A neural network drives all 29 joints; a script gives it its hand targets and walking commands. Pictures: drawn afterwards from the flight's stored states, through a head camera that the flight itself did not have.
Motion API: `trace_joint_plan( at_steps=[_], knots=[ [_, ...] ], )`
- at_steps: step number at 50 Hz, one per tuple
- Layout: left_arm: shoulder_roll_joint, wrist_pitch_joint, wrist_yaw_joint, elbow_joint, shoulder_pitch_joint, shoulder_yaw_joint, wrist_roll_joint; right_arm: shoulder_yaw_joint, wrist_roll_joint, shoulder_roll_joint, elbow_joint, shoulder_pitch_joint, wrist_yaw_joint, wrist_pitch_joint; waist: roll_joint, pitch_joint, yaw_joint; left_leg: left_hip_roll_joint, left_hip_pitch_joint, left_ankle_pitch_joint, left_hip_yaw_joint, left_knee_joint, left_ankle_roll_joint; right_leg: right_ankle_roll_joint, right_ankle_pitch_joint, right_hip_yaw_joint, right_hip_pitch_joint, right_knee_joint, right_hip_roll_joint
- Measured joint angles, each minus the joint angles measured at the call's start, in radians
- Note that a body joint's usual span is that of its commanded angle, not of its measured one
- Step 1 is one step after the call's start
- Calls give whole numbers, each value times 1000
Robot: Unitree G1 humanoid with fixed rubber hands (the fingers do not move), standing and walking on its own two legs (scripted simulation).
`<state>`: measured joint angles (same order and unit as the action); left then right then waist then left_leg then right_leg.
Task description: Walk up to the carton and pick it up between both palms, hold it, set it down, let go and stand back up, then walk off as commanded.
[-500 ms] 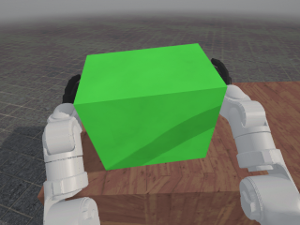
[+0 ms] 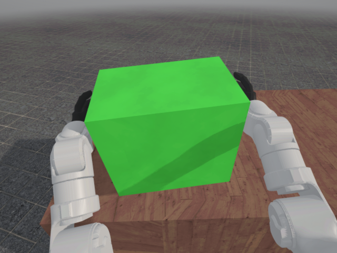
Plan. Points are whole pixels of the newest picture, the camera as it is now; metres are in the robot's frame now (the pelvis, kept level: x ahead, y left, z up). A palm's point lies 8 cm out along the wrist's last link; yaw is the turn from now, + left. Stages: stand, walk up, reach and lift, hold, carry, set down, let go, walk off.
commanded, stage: hold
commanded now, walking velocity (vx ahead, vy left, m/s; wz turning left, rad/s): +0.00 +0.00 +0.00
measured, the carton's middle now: (167, 128) +0.37 +0.01 +0.18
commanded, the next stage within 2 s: none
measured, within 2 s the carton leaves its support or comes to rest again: neither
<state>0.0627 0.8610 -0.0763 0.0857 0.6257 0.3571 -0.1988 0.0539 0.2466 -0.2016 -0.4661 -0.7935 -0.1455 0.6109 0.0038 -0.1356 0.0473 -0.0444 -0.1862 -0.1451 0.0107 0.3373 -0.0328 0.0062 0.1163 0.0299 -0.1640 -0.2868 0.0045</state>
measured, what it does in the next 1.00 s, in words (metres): stands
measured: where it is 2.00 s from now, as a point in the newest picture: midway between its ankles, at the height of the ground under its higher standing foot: outside the picture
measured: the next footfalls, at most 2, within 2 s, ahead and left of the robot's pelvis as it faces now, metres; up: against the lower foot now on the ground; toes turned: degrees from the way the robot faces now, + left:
none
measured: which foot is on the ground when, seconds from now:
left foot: down 0.00-1.00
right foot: down 0.00-1.00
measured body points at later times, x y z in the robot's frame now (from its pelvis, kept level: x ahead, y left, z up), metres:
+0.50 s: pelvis -0.02 +0.00 +0.00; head -0.08 +0.01 +0.44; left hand +0.36 +0.19 +0.25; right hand +0.38 -0.18 +0.27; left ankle +0.02 +0.14 -0.75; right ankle +0.02 -0.12 -0.75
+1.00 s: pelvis -0.01 +0.00 +0.00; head -0.07 +0.01 +0.45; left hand +0.34 +0.20 +0.23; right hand +0.36 -0.17 +0.25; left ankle +0.02 +0.14 -0.75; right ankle +0.02 -0.12 -0.75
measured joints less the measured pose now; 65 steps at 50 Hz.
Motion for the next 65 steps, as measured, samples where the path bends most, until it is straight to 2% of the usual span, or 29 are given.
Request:
trace_joint_plan(
  at_steps=[4, 11, 16, 22, 33, 36, 39, 42, 50, 55, 60, 65],
  knots=[
    [-4, 17, 8, -77, -48, -15, 16, -14, 2, 0, 85, 49, -7, 19, 0, -2, 0, 0, 3, 1, 1, 0, -3, 0, -1, 0, 4, 0, 0],
    [2, 39, 14, -89, -19, -16, 18, 6, 2, -1, 91, 22, -5, 37, 0, -5, 1, 0, 3, 14, 2, 0, -2, 0, -13, 1, 4, 0, 0],
    [9, 40, 20, -29, 57, -4, 10, 57, 2, -1, 5, -61, 13, 32, 0, -3, 1, 1, 3, 22, 2, 0, 6, 0, -21, 1, 4, 0, 0],
    [21, 25, -2, 71, 124, 20, -18, 79, -7, 0, -115, -131, 25, 7, 0, -3, 1, 1, 4, 20, 2, 0, 13, 0, -22, 1, 4, 0, 0],
    [11, -5, -6, 88, 77, 21, -20, 53, -7, 4, -131, -101, 24, -15, 0, 0, 1, 1, 4, 2, 2, 0, 4, 0, -2, 0, 4, 0, 0],
    [7, -6, -6, 64, 42, 13, -15, 22, -7, 4, -84, -57, 10, -11, 0, 0, 1, 1, 4, -2, 2, 0, 1, 0, 3, 0, 5, 1, 0],
    [6, 0, 4, -35, -29, -9, 15, -9, 3, 3, 36, 20, -4, -1, 0, -3, 3, 1, 5, -3, 3, 0, -2, 0, 3, 1, 6, 2, 0],
    [0, 20, 14, -103, -60, -23, 22, -11, 9, 3, 106, 60, -8, 11, 0, -4, 4, 1, 5, -4, 5, 0, -5, 0, 3, 2, 7, 2, 0],
    [2, 58, 18, -115, -30, -24, 22, 13, 8, 2, 117, 38, -5, 46, 0, -1, 7, 1, 6, 14, 6, 0, -2, 0, -13, 3, 9, 2, 0],
    [8, 54, 23, -55, 53, -6, 12, 61, 8, 2, 33, -49, 11, 35, 0, 0, 7, 2, 5, 22, 7, 0, 6, 0, -22, 3, 8, 2, 0],
    [22, 34, -11, 71, 137, 26, -29, 86, -19, 3, -104, -137, 27, 17, 0, 0, 7, 2, 6, 20, 7, 0, 17, 0, -22, 3, 9, 2, 0],
    [24, 13, -20, 101, 130, 29, -33, 86, -19, 3, -140, -140, 39, 1, 0, 0, 7, 2, 6, 18, 7, -1, 9, 0, -18, 3, 9, 2, 0]
  ],
)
